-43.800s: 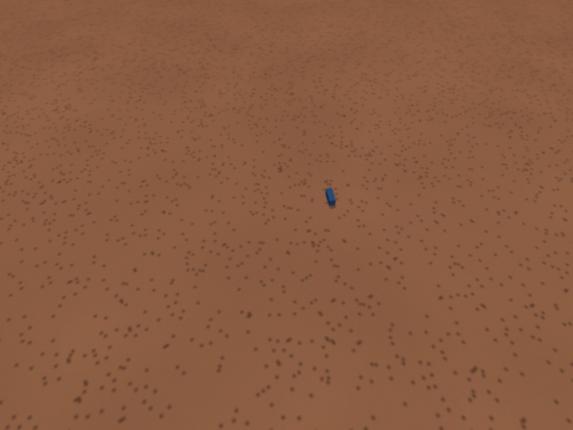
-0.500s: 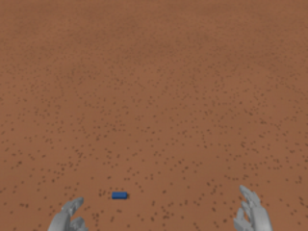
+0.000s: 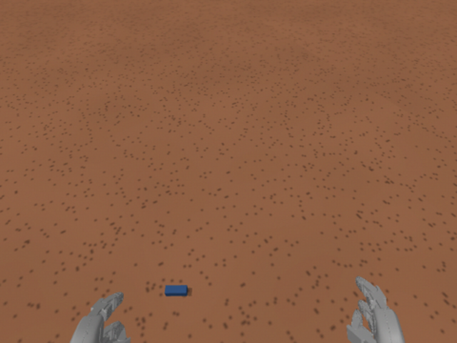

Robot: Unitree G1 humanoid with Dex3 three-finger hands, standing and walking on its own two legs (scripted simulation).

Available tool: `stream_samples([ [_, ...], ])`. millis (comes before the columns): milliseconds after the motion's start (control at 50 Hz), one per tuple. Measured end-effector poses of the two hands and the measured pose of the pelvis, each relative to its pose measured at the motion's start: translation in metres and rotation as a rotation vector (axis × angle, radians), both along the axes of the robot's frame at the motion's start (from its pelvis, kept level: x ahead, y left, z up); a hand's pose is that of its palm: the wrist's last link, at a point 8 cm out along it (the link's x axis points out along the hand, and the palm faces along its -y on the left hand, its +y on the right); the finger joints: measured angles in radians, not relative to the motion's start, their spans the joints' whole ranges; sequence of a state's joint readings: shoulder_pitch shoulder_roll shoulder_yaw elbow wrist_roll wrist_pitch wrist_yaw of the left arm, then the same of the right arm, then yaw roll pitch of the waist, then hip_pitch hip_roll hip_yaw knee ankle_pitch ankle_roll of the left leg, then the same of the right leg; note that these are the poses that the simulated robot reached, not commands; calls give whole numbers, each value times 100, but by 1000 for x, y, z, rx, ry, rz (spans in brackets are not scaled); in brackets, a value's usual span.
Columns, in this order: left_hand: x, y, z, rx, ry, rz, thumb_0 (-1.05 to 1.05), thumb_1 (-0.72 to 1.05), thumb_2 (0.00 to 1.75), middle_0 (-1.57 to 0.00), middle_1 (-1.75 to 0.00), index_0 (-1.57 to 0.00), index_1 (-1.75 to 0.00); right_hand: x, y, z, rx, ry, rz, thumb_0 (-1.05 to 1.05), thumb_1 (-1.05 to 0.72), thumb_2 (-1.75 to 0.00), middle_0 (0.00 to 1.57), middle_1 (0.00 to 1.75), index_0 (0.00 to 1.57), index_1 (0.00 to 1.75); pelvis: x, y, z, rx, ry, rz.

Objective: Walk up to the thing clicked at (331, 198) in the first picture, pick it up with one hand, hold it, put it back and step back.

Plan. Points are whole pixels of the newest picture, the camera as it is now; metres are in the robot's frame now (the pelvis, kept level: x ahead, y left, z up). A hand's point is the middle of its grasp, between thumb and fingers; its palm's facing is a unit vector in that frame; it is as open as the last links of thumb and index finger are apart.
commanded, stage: home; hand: left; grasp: from above
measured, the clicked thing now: (176, 290) +0.46 +0.21 -0.70
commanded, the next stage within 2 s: stand in 0.42 s
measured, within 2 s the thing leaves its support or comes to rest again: neither
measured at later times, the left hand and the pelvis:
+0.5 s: hand out of the picture +0.16 +0.18 -0.05, palm faces +0.04 -0.98 -0.20, open 7.4 cm; pelvis +0.00 +0.00 +0.00, yaw +0 degrees
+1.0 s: hand out of the picture +0.06 +0.25 -0.11, palm faces +0.04 -0.95 -0.32, open 7.4 cm; pelvis -0.01 +0.01 +0.05, yaw +1 degrees
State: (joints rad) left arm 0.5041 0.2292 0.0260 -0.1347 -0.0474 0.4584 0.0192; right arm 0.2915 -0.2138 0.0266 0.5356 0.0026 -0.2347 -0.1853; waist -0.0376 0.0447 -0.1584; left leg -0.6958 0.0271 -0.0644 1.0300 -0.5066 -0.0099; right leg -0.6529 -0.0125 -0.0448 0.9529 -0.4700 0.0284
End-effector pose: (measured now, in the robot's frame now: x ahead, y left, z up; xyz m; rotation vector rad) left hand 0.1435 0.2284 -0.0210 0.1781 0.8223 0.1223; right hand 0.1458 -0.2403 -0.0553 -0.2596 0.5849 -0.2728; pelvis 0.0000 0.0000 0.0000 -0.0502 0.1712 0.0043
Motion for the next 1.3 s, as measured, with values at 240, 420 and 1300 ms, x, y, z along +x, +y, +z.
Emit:
stream_samples([
  [240,0,3,0,-1,2,-3,2,90,90,-20,-30,-20,-30,-1,4,-1,5,5,2,1,-90,-90,20,30,21,30,0,3,-1,-2,4,-2],
  [420,0,3,-1,-2,-1,-2,2,90,90,-20,-30,-20,-30,-1,4,0,2,4,1,1,-90,-90,20,30,21,30,0,3,-1,-3,2,-2],
  [1300,-129,65,-44,106,434,125,1,90,90,-20,-30,-20,-30,-93,-17,-9,67,612,-6,1,-91,-90,20,30,21,30,-18,12,62,48,-262,13],
])
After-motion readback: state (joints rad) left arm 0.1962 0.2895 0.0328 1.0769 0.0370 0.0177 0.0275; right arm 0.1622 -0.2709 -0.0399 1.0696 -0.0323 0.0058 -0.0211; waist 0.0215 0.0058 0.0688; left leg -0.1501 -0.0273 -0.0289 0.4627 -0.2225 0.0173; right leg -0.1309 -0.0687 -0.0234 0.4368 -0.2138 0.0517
